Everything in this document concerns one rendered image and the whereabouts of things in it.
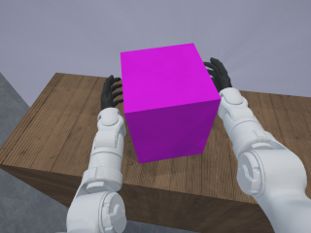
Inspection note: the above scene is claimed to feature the pedestal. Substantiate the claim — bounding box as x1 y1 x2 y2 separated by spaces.
0 73 311 233

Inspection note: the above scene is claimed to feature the robot left upper arm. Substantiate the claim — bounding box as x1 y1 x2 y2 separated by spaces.
56 190 127 233

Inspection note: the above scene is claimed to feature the robot right hand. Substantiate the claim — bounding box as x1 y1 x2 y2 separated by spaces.
203 57 232 93

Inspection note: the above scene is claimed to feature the robot left hand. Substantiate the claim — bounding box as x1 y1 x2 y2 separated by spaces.
100 75 123 111

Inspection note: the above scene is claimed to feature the carton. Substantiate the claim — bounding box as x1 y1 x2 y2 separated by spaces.
121 43 222 164

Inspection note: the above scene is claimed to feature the robot right forearm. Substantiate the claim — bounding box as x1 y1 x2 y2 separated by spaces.
218 87 307 186

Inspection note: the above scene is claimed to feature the robot right upper arm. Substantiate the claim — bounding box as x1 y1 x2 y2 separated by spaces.
236 150 311 233

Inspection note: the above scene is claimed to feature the robot left forearm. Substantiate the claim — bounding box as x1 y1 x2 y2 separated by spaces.
66 107 126 228

